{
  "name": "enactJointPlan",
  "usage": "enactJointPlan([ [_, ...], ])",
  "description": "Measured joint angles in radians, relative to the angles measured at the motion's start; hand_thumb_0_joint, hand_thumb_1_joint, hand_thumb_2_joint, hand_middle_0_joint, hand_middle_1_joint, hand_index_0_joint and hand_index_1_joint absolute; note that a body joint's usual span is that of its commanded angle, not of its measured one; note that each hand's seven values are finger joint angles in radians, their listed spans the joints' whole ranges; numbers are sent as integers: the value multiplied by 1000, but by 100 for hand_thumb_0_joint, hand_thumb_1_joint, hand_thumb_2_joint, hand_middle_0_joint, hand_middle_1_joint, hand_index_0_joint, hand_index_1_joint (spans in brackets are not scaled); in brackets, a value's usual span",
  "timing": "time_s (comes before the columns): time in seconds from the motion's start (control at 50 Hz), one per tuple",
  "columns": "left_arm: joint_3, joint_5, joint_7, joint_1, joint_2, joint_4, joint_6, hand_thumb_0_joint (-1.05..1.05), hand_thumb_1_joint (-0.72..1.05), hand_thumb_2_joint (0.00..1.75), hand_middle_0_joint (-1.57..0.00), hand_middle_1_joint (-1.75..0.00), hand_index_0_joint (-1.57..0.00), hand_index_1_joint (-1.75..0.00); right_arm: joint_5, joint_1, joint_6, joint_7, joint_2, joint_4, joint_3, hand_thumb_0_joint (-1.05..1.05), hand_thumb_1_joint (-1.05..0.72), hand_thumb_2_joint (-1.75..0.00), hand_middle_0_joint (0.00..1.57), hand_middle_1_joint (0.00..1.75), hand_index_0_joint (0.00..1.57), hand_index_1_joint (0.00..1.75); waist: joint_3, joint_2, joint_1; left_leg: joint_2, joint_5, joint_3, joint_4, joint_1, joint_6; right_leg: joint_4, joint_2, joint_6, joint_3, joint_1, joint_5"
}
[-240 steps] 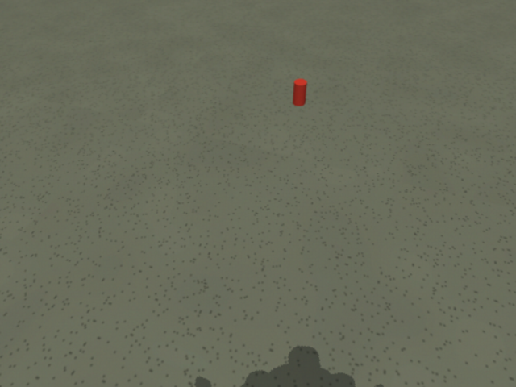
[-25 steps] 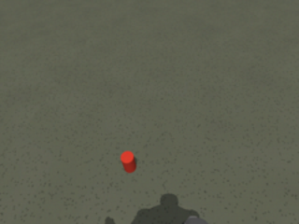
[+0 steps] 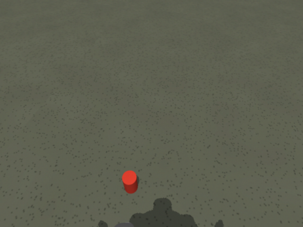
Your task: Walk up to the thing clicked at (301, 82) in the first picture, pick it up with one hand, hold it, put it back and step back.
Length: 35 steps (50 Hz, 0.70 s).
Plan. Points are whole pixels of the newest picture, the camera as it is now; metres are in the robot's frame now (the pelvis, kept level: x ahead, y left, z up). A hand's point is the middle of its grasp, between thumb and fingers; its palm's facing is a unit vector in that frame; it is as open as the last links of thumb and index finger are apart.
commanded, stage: walk up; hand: left
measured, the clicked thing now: (130, 182) +0.46 +0.17 -0.68
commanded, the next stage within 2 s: stand in 1.84 s
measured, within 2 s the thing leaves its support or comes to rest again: neither
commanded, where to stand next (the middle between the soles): +0.12 -0.02 m, yaw -2 degrees
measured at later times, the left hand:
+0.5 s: hand out of the picture +0.11 +0.25 -0.14, palm faces -0.06 -0.92 -0.39, open 7.4 cm
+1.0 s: hand (74, 220) +0.16 +0.25 -0.13, palm faces -0.04 -0.95 -0.31, open 7.4 cm
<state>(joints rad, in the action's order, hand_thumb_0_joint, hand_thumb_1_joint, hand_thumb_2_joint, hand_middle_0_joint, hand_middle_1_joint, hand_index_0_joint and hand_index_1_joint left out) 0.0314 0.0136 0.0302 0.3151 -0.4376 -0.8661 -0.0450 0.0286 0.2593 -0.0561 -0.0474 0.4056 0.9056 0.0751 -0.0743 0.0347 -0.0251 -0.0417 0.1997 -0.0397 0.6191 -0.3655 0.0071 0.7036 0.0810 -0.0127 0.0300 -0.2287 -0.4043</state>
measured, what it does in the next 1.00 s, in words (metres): steps on the spot: right foot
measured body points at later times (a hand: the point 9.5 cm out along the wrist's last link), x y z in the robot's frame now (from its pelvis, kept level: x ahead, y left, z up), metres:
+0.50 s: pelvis +0.03 -0.01 +0.00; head +0.05 -0.03 +0.45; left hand +0.11 +0.30 -0.11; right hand +0.11 -0.31 -0.13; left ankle +0.08 +0.13 -0.72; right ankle +0.08 -0.13 -0.72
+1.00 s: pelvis +0.06 +0.00 +0.03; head +0.07 +0.01 +0.48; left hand +0.16 +0.30 -0.11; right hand +0.13 -0.31 -0.10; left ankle +0.08 +0.13 -0.72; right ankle +0.08 -0.13 -0.72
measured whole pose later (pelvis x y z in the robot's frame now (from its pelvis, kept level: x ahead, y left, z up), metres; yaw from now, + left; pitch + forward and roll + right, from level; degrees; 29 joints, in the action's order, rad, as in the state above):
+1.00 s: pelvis +0.06 +0.00 +0.03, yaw -1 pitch -2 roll +0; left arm 0.00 0.00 0.02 0.07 -0.36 -1.14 -0.01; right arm 0.01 0.10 -0.03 -0.01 0.37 1.15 0.00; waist -0.04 0.02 0.01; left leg -0.03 0.18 -0.03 0.38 -0.16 0.01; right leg 0.36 0.04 0.03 0.04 -0.16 -0.16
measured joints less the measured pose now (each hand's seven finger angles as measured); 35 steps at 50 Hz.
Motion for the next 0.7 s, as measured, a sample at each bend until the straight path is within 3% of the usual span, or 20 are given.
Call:
enactJointPlan([
  [0.06, -4, -4, -17, -13, 7, -25, 21, 1, 90, 90, -20, -30, -20, -30, -7, -4, -10, 7, -19, -14, -16, 1, -91, -90, 20, 30, 21, 30, -12, 9, 14, -11, 35, -7, 21, 12, -14, 215, -52, -21, -36, -94, -91],
  [0.12, -8, -9, -19, -28, 3, -37, 24, 1, 90, 90, -20, -30, -20, -30, -11, 2, -11, 17, -40, -26, -32, 1, -90, -90, 20, 30, 21, 30, -30, 18, 25, -17, 21, -8, -30, 52, -17, 300, -71, -27, -39, -165, -88],
  [0.26, -3, -10, -15, -58, 19, -60, 31, 1, 90, 90, -20, -30, -20, -30, -11, -9, 12, 33, -26, -23, -49, 1, -90, -90, 20, 30, 21, 30, -48, 6, 30, -7, 41, -26, -27, 68, -17, 94, -29, -1, -24, -174, 33],
  [0.32, 2, -4, -18, -62, 25, -84, 30, 1, 90, 90, -20, -30, -20, -30, -18, -29, 29, 35, -16, -17, -52, 1, -90, -90, 20, 30, 21, 30, -40, -14, 28, -13, 85, -30, 46, 38, -6, -36, -38, -2, -15, -110, 109],
  [0.36, 4, 5, -25, -75, 45, -106, 26, 1, 90, 90, -20, -30, -20, -30, -27, -53, 43, 40, -9, 0, -52, 1, -90, -90, 20, 30, 21, 30, -46, -61, 26, -41, 113, -12, 95, 26, 0, -46, -65, 13, 1, -94, 134],
  [0.44, -15, 7, -19, -98, 66, -123, 27, 1, 90, 90, -20, -30, -20, -30, -34, -78, 52, 43, -22, 35, -61, 1, -90, -90, 20, 30, 21, 30, -26, -70, 14, 2, 229, 11, 90, 39, -20, -41, -48, 12, -7, -100, 124],
  [0.5, -26, 2, -17, -133, 79, -131, 30, 1, 90, 90, -20, -30, -20, -30, -36, -96, 44, 38, -27, 66, -65, 1, -91, -90, 20, 30, 21, 30, -29, -73, 17, 9, 61, 6, 4, 70, -4, -58, -38, 21, -8, -91, 133],
  [0.7, -32, -7, -10, -214, 88, -186, 29, 1, 90, 90, -20, -30, -20, -30, -18, -97, 37, 24, -48, 180, -86, 1, -90, -90, 20, 30, 21, 30, 24, -32, 27, 10, 21, 4, -129, 139, 7, -208, -40, 29, -4, -14, 193],
])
